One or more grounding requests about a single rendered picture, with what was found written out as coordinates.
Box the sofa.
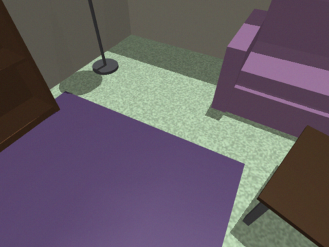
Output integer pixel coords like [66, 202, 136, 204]
[211, 0, 329, 138]

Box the bookshelf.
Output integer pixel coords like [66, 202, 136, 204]
[0, 0, 60, 152]

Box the floor lamp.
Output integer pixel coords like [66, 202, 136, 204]
[88, 0, 119, 75]

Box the coffee table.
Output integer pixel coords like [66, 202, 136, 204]
[243, 125, 329, 247]

